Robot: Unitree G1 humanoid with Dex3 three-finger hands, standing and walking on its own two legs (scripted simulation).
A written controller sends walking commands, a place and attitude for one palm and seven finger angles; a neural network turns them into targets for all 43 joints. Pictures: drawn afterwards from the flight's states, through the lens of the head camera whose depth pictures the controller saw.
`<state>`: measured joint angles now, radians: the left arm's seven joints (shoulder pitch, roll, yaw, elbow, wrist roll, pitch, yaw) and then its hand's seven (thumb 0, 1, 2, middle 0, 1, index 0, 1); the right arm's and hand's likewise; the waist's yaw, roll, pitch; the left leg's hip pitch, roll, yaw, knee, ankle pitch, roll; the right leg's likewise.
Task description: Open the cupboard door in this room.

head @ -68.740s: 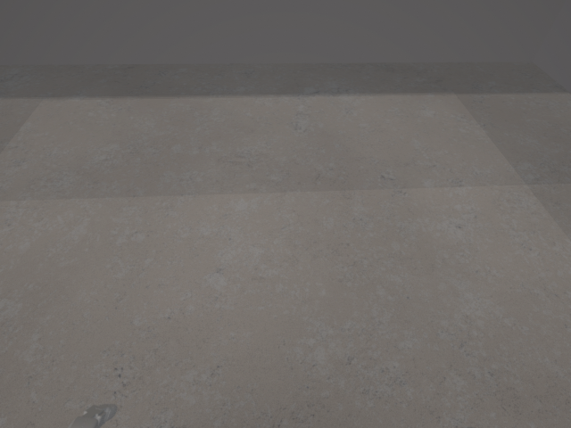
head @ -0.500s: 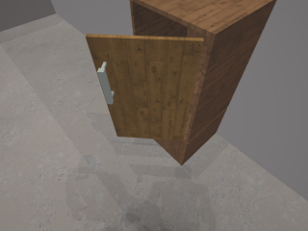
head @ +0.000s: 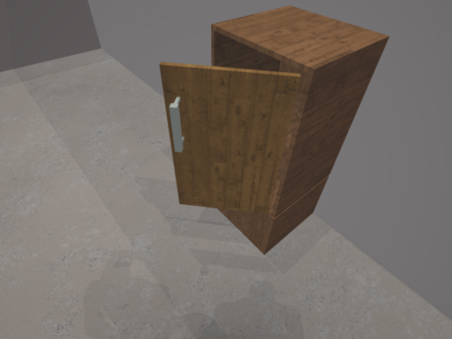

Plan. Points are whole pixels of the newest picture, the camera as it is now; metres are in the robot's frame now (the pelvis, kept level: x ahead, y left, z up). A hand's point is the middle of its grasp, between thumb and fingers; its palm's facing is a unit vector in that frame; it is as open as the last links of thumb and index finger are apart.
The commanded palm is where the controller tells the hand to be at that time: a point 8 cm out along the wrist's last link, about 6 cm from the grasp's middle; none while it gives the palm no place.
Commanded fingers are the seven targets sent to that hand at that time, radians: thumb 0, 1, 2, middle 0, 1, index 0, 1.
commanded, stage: come to a stop and stand still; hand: left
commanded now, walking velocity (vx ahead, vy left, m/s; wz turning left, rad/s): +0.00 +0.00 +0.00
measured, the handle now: (178, 125) +0.69 +0.17 -0.01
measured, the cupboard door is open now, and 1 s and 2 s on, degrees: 42 42 42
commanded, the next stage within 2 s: look again from close up in 1.50 s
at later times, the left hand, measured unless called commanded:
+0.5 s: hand out of the picture -0.10 +0.16 -0.19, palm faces +0.16 -0.97 -0.18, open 7.4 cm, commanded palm none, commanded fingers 0.00 0.90 0.90 -0.20 -0.30 -0.20 -0.30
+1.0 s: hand out of the picture -0.07 +0.21 -0.17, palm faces -0.03 -0.98 -0.17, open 7.4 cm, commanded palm none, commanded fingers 0.00 0.90 0.90 -0.20 -0.30 -0.20 -0.30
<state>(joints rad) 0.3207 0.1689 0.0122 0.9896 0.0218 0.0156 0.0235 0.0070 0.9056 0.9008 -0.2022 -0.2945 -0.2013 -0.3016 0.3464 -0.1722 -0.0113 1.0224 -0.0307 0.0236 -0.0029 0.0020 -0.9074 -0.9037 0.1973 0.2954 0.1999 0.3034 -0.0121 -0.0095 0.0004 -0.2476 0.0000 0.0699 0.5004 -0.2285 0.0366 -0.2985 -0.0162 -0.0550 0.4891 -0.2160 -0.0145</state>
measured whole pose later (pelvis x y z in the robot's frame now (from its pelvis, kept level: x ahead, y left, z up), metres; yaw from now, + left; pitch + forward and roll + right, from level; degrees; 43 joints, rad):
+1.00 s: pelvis -0.11 +0.03 +0.01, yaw -1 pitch +1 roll -1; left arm 0.27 0.17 0.05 1.01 0.03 0.03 0.00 0.01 0.91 0.90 -0.20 -0.29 -0.20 -0.30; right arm 0.42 -0.10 -0.01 1.07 -0.04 -0.02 -0.03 0.00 -0.91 -0.90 0.20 0.30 0.20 0.30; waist -0.06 -0.01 0.00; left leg -0.18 -0.03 0.10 0.39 -0.23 0.08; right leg -0.30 -0.02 -0.02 0.73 -0.44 -0.03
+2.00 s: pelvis -0.11 -0.03 +0.01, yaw -2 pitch -1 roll +1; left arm 0.33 0.12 -0.02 1.12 0.01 -0.03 0.04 0.01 0.91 0.90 -0.20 -0.29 -0.20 -0.30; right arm 0.27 -0.14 0.01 1.15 -0.01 -0.01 -0.04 0.00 -0.92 -0.90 0.20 0.30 0.20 0.30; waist 0.00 -0.01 0.02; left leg -0.14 0.04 0.08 0.40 -0.23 -0.02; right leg -0.09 0.03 -0.05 0.40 -0.29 -0.06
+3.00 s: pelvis +0.06 +0.02 +0.00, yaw -5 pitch +1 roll +2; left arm 0.12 0.16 0.07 0.96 0.03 -0.03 -0.01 0.01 0.92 0.90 -0.20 -0.29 -0.19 -0.30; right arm 0.43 -0.07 -0.01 1.12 -0.04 -0.07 -0.01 0.00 -0.90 -0.90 0.20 0.30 0.20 0.30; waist -0.06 0.00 0.05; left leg -0.07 -0.01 0.13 0.36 -0.31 0.01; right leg -0.47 -0.07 -0.08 0.65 -0.24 -0.02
